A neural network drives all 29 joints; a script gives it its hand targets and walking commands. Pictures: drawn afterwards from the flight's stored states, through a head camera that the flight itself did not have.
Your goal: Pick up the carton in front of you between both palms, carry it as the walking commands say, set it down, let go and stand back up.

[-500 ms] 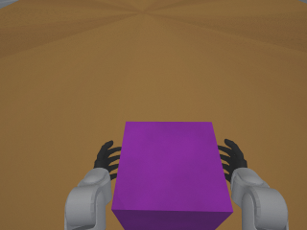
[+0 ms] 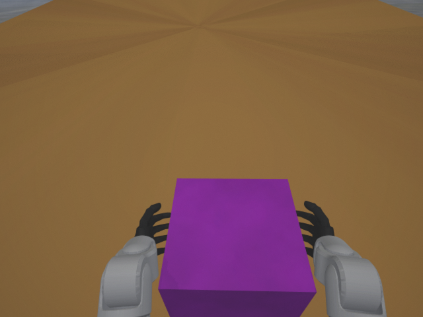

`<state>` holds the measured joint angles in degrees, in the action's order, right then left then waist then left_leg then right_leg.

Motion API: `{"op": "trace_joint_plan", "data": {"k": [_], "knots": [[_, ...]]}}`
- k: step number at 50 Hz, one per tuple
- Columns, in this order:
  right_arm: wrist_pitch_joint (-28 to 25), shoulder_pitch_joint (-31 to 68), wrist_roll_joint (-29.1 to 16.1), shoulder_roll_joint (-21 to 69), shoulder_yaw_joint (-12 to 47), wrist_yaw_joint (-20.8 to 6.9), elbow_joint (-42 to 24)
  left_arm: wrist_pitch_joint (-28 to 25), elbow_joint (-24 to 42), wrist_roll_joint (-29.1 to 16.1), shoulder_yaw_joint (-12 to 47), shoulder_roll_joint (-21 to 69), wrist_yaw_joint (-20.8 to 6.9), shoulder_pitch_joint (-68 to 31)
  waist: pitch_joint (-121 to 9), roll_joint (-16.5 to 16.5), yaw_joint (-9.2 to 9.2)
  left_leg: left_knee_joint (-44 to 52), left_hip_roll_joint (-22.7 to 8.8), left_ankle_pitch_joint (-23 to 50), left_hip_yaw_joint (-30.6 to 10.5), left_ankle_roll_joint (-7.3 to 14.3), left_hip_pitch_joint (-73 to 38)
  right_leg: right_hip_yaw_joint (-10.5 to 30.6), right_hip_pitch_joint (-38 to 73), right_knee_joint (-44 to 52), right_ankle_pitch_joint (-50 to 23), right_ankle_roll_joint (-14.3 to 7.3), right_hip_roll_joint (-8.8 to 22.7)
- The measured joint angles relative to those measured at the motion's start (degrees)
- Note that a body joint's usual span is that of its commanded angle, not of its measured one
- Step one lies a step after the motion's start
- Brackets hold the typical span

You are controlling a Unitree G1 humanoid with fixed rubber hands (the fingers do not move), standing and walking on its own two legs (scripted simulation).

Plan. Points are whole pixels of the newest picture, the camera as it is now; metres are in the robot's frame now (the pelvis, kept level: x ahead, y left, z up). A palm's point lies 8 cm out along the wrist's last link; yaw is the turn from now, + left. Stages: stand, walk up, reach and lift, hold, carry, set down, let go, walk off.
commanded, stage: carry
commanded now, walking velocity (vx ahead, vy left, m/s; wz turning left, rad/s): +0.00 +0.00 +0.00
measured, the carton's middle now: (231, 260) +0.26 +0.00 +0.00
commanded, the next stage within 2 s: hold in 1.16 s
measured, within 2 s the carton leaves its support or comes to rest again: neither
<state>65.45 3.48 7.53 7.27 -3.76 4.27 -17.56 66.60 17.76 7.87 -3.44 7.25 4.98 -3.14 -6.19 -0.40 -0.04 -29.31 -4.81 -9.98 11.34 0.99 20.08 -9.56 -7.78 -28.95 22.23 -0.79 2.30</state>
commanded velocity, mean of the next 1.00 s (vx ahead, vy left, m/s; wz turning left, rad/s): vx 0.00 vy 0.00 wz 0.00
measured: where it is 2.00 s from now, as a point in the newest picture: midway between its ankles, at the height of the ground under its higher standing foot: outside the picture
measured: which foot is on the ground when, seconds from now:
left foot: down 0.00-1.00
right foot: down 0.00-1.00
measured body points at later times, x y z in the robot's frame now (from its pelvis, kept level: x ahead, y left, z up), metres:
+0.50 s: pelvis -0.02 -0.01 +0.00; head -0.03 +0.00 +0.45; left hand +0.27 +0.15 +0.02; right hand +0.28 -0.16 +0.02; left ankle +0.06 +0.11 -0.73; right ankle -0.07 -0.09 -0.73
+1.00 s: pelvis -0.02 -0.01 +0.00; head -0.03 -0.01 +0.45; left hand +0.28 +0.14 +0.03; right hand +0.28 -0.17 +0.03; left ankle +0.06 +0.12 -0.73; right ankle -0.07 -0.09 -0.73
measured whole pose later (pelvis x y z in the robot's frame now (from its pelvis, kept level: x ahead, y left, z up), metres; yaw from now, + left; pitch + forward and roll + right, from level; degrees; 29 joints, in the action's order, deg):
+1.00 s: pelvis -0.02 -0.01 +0.00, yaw +0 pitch +1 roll +0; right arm 41.8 10.2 12.7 7.8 -8.4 1.1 6.4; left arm 42.8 -6.4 12.7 -8.1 7.7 1.8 -9.8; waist -3.8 -0.3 0.1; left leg -29.3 -5.9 -7.9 10.5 0.0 22.2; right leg -10.2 -10.9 -31.7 22.2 -2.2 1.6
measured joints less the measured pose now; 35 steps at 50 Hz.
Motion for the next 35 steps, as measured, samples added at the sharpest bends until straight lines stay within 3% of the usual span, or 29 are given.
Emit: {"op": "trace_joint_plan", "data": {"k": [10,24,29,35], "knots": [[-8.52,1.22,2.16,0.03,-0.76,-2.14,8.68,-8.45,-8.72,2.1,-0.8,0.02,-2.22,-1.33,0.61,0.03,0.01,0.63,-0.37,1.37,-0.26,-0.08,0.88,-0.17,-1.28,-0.31,-0.76,-0.4,-0.39],[-24.6,6.47,5.68,0.49,-4.82,-3.39,26.34,-24.62,-26.5,5.35,-4.64,0.45,-3.28,-6.52,2.29,0.06,0.04,0.58,-0.66,2.17,-0.46,-0.2,1.82,-0.28,-2.68,-1.43,-0.89,-0.74,-0.54],[-26.96,7.43,5.6,0.64,-5.43,-3.33,26.76,-26.99,-26.84,5.16,-5.33,0.58,-3.17,-7.4,3.09,0.07,0.0,0.39,-0.7,2.27,-0.54,-0.26,2.26,-0.34,-3.25,-2.0,-0.72,-0.86,-0.5],[-25.04,6.6,4.74,0.53,-4.58,-3.09,23.24,-25.1,-23.38,4.34,-4.52,0.48,-2.97,-6.62,2.97,0.04,-0.1,-0.01,-0.75,2.04,-0.58,-0.42,2.54,-0.37,-3.61,-2.64,-0.28,-0.97,-0.43]]}}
